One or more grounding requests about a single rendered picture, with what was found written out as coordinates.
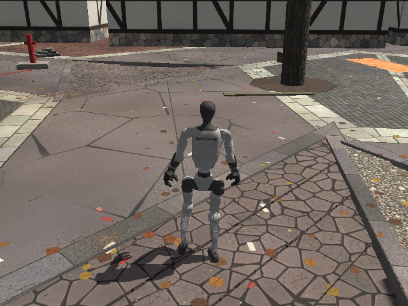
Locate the left robot forearm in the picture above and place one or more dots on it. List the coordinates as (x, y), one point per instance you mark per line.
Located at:
(173, 166)

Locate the right robot thigh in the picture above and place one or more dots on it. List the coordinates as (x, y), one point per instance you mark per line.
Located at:
(215, 200)

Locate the right robot forearm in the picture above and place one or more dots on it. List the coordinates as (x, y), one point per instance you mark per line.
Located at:
(234, 168)

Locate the robot left hand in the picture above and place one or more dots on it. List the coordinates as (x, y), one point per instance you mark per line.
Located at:
(168, 177)

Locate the left robot shin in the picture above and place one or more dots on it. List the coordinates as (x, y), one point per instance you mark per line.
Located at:
(184, 225)

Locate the right robot upper arm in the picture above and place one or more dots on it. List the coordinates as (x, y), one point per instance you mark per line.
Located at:
(228, 145)

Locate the left robot upper arm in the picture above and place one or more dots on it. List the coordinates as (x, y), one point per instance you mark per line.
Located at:
(182, 143)

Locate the robot right hand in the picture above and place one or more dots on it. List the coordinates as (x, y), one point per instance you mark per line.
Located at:
(237, 179)

